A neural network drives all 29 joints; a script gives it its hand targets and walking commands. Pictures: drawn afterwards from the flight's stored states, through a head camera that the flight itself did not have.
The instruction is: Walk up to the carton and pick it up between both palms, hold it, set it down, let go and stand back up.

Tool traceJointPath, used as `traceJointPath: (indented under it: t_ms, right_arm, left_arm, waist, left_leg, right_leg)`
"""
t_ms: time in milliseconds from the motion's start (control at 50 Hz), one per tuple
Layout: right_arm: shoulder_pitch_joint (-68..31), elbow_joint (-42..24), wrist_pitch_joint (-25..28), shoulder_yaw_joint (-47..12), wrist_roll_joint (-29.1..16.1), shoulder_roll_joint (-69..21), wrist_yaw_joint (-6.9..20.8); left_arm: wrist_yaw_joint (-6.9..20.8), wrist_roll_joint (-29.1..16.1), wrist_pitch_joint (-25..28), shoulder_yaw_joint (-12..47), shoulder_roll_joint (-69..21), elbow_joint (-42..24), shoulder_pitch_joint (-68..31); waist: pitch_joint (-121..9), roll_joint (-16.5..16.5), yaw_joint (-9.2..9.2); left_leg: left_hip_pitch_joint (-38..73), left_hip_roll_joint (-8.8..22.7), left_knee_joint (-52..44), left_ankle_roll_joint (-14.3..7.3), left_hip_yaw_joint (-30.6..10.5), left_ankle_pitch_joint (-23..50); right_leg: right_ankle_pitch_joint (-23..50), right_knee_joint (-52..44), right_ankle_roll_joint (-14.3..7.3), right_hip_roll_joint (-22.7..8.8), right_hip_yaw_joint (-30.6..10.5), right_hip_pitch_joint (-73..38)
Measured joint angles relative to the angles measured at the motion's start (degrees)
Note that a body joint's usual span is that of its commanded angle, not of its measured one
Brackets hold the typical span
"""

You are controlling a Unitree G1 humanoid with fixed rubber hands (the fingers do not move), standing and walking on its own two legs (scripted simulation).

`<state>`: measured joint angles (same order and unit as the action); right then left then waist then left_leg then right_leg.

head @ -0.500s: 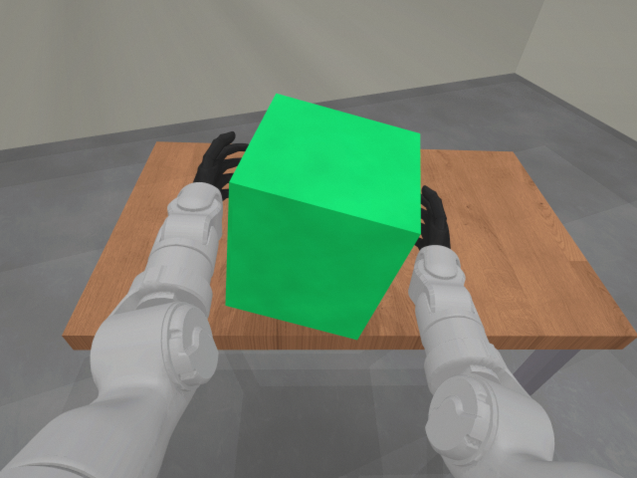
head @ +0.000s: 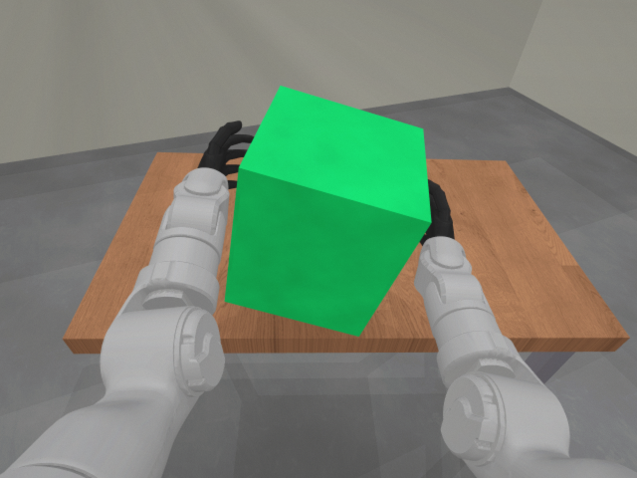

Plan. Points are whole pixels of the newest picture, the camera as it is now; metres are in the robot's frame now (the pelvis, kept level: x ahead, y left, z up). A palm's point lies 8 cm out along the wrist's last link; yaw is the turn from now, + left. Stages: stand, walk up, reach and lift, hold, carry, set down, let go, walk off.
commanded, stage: reach and lift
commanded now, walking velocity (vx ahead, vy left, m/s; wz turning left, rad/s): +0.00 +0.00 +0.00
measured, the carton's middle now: (321, 217) +0.44 +0.00 +0.11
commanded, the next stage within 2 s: hold in 1.96 s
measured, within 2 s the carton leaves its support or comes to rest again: neither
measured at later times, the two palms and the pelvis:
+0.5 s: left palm (195, 159) +0.41 +0.16 +0.23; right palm (436, 217) +0.37 -0.14 +0.17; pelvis -0.01 +0.00 +0.00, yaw +0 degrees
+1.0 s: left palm (177, 149) +0.38 +0.17 +0.26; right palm (439, 202) +0.37 -0.13 +0.20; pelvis -0.01 +0.00 +0.00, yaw +0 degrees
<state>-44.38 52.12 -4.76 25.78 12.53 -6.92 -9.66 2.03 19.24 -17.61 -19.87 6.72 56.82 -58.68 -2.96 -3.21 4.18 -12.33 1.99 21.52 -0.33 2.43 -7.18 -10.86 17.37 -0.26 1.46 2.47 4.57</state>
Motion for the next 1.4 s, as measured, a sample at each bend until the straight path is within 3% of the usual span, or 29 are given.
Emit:
traceJointPath:
  t_ms: [200, 520, 940, 1400]
  right_arm:
    - [-0.9, -0.1, -2.5, -4.2, -5.8, 1.7, -1.6]
    - [-3.6, -0.3, -6.6, -8.1, -8.7, 3.3, -1.2]
    - [-4.4, -2.9, -10.5, -16.2, -16.1, 6.3, -1.6]
    - [-6.4, -4.8, -14.4, -17.1, -18.2, 8.0, -0.9]
  left_arm:
    - [-0.6, 0.0, -5.1, 2.1, -0.5, -5.1, 0.5]
    - [-0.7, 0.0, -13.3, 1.5, -0.8, -13.3, 1.3]
    - [-1.1, 0.0, -22.3, 3.3, -1.2, -24.9, 3.6]
    - [-1.7, 0.0, -25.8, 4.2, -1.3, -28.3, 3.7]
  waist:
    - [-0.2, 0.0, 0.00]
    - [0.4, -0.2, 0.00]
    - [1.1, -0.2, 0.00]
    - [0.7, -0.2, 0.00]
  left_leg:
    - [1.4, 0.1, 0.0, 0.0, 0.0, 0.0]
    - [3.1, -0.1, 0.0, 0.0, 0.0, 0.0]
    - [5.2, -0.2, 0.0, -0.1, 0.0, 0.0]
    - [5.3, 0.0, 0.0, -0.2, 0.0, 0.0]
  right_leg:
    - [0.1, -0.1, 0.0, 0.1, 0.0, -1.4]
    - [0.2, -0.3, 0.1, -0.1, 0.0, -3.3]
    - [0.4, -0.7, 0.0, -0.1, 0.0, -5.5]
    - [0.5, -0.9, -0.1, 0.0, 0.0, -5.7]
